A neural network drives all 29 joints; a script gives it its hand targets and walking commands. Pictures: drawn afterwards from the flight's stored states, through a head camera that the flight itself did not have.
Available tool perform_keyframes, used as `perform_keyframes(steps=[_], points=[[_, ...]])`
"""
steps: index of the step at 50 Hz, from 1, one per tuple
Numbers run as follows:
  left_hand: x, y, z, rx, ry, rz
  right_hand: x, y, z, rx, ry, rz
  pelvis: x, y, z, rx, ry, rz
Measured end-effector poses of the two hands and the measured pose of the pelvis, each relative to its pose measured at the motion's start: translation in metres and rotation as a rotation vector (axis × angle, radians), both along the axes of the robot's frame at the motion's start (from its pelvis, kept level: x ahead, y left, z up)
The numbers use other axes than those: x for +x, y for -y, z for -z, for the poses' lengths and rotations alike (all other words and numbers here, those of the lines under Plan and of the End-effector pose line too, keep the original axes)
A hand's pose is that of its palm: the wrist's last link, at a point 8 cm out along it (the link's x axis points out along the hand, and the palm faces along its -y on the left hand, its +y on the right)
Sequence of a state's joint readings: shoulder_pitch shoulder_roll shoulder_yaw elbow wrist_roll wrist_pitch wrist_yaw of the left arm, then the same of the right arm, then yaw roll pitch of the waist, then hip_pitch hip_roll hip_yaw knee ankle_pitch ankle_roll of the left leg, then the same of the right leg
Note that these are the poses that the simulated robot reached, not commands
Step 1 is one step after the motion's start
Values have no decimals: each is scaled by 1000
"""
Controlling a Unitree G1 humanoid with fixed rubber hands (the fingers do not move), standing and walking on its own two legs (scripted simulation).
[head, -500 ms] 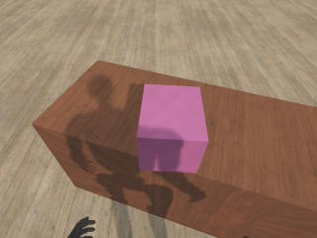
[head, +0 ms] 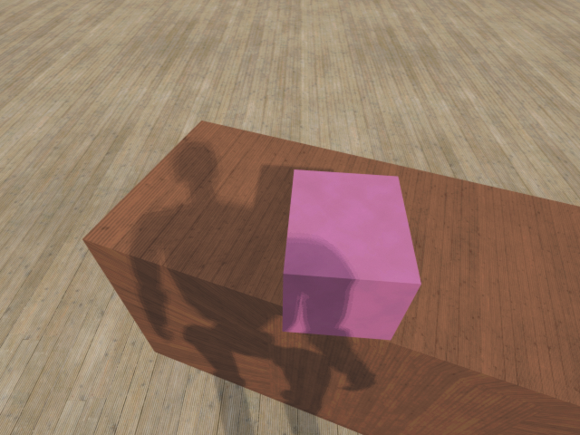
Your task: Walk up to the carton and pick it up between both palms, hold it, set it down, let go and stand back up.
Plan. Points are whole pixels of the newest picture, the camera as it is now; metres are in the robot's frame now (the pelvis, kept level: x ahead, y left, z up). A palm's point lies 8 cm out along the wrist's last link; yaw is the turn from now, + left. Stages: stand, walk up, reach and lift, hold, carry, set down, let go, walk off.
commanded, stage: stand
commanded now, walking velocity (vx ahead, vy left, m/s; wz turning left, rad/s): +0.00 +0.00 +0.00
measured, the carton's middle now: (341, 252) +0.44 -0.09 -0.05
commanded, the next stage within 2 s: none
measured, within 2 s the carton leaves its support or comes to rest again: neither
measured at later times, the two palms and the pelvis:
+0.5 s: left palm out of the picture -0.06 +0.21 -0.15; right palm out of the picture -0.07 -0.21 -0.14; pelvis -0.01 +0.00 +0.00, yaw +1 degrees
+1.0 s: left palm out of the picture -0.09 +0.18 -0.15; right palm out of the picture -0.08 -0.22 -0.14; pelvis -0.02 -0.01 +0.00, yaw +1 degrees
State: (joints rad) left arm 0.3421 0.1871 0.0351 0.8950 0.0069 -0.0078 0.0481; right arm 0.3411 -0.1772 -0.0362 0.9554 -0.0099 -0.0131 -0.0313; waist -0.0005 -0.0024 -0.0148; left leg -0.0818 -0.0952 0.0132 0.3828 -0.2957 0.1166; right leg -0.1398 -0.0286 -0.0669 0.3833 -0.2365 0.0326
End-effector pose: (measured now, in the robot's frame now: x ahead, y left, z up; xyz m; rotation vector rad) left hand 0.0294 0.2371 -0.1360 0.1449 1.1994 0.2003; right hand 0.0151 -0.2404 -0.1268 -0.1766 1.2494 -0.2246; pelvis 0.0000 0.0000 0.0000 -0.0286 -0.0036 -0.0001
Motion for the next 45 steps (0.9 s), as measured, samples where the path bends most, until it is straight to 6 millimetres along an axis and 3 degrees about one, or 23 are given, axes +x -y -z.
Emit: perform_keyframes(steps=[11,19,31,45], points=[[-40,4,9,-24,-137,-27,-53,-19,8,31,-138,28,-5,-5,-1,9,16,-7],[-67,19,12,-54,-216,-34,-78,-28,10,59,-195,32,-10,-4,-1,15,18,-10],[-98,40,13,-83,-297,-45,-88,-29,13,83,-223,19,-13,3,-2,20,17,-14],[-113,58,13,-104,-338,-46,-89,-26,14,97,-229,6,-16,11,-2,21,17,-14]])
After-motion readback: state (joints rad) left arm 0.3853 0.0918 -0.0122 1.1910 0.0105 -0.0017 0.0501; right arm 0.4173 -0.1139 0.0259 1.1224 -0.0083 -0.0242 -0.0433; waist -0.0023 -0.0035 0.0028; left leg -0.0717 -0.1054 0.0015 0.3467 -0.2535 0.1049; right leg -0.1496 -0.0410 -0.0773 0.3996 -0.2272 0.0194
